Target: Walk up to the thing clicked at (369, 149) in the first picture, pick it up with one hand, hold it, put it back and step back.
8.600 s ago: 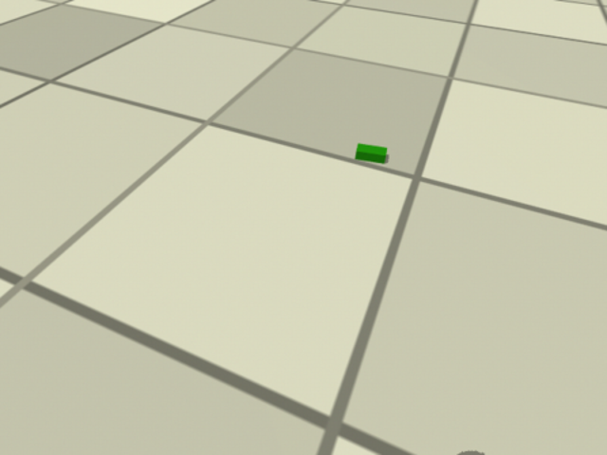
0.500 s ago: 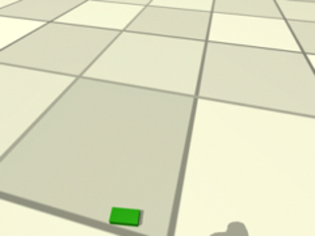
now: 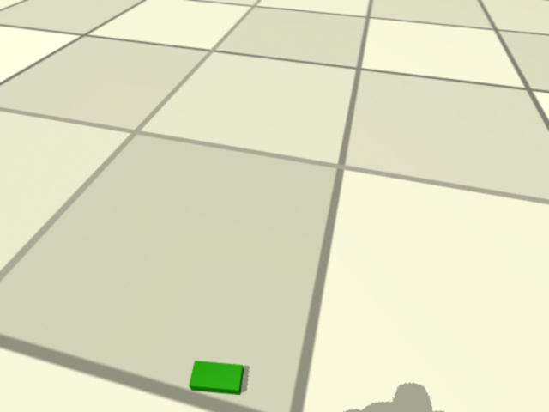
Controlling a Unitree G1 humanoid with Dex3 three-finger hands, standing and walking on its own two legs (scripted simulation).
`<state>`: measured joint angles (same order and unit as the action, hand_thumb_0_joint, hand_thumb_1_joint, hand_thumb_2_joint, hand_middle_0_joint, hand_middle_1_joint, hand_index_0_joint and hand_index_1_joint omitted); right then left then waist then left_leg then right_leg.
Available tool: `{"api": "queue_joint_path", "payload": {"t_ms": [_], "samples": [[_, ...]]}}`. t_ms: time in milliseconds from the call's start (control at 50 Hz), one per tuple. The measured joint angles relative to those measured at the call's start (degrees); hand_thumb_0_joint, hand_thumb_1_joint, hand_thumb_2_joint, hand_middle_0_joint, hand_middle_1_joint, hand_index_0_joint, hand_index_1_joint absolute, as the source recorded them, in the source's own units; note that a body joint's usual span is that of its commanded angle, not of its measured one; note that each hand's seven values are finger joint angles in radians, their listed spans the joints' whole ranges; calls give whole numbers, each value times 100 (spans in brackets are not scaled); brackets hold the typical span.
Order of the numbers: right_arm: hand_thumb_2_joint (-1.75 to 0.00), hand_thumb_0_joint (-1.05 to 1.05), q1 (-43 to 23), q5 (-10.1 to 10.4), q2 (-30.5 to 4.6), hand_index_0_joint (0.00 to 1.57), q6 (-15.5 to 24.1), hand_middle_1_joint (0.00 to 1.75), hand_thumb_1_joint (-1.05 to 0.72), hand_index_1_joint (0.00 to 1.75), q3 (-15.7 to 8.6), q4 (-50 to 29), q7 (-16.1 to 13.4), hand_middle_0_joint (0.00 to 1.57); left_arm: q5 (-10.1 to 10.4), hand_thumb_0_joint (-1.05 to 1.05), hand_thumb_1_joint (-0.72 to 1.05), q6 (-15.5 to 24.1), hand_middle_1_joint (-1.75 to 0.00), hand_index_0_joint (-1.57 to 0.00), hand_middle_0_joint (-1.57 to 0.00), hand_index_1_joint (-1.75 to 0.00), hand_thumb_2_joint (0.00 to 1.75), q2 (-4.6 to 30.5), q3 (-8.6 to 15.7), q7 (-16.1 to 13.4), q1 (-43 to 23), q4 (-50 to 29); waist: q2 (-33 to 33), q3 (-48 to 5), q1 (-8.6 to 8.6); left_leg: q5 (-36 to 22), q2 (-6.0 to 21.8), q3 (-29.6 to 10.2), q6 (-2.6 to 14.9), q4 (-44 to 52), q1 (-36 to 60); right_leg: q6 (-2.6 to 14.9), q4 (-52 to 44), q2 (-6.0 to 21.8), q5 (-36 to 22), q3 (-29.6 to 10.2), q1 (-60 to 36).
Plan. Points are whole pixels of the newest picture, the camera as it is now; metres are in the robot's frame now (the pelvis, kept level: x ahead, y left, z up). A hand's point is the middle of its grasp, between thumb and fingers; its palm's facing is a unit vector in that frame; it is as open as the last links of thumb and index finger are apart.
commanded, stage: stand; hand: left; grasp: from above
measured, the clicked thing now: (217, 377) +0.40 +0.20 -0.76
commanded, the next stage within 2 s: rise first in 0.60 s
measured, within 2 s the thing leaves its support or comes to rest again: neither
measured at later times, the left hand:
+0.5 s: hand out of the picture +0.08 +0.25 -0.16, palm faces -0.04 -0.94 -0.34, open 7.4 cm
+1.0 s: hand out of the picture +0.16 +0.25 -0.18, palm faces -0.06 -0.93 -0.35, open 10.1 cm
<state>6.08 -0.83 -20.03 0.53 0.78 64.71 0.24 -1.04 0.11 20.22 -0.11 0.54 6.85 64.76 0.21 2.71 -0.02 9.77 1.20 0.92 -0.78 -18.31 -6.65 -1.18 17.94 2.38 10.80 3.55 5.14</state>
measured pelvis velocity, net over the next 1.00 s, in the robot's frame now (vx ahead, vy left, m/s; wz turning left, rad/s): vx -0.01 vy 0.00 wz -0.02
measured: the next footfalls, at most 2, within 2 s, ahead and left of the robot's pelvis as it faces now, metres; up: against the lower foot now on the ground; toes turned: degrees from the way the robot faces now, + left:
none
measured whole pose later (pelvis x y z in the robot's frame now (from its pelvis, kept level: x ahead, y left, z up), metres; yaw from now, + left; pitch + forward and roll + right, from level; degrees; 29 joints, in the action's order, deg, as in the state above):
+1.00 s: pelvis -0.01 +0.00 -0.02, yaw -1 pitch +7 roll +0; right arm 13.3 1.1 -13.7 1.9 -1.0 42.8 -1.2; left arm -6.9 -2.6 19.5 8.4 1.1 -2.2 56.9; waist -0.9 0.5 -2.0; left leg 17.0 2.3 1.5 -0.7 -36.6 -26.6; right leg -0.8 35.7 1.9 17.4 2.2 25.3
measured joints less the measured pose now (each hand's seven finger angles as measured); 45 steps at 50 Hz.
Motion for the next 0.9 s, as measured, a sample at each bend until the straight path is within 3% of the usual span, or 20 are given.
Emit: {"api": "queue_joint_path", "payload": {"t_ms": [720, 760, 800, 900], "samples": [[-89, 1, 0, -2, -2, 21, 9, 30, -91, 30, -9, -14, -7, 20, -2, 0, 90, 3, -30, -20, -20, -30, 90, -4, -11, -11, -26, -31, -11, -4, 3, 50, -10, 26, 14, 15, 43, -19, -29, 11, 33, -25, -40], [-89, 1, 181, 172, 20, 21, 23, 30, -91, 30, -1, -516, -107, 20, 128, 1, 88, 30, -32, -20, -20, -32, 91, -52, 74, -80, -10, -319, -7, -35, -15, 121, -15, 13, 25, -205, -234, -10, 212, 24, 117, -19, 241], [-89, 1, 316, 281, 97, 20, 116, 30, -91, 30, -20, -998, -196, 20, 135, 1, 83, 112, -37, -19, -20, -37, 92, -122, 238, -108, -304, -332, -9, 29, -23, 203, -11, -8, 29, -488, -557, 4, 494, 29, 206, -9, 556], [-89, 1, 477, 210, 445, 20, 158, 30, -90, 30, -122, -1729, -196, 20, -264, 1, 61, 60, -60, -14, -14, -60, 95, -44, 733, 64, -1018, -248, -120, -74, -96, 474, 60, 13, 4, -1302, -1520, 40, 1304, -11, 461, -65, 1539]]}}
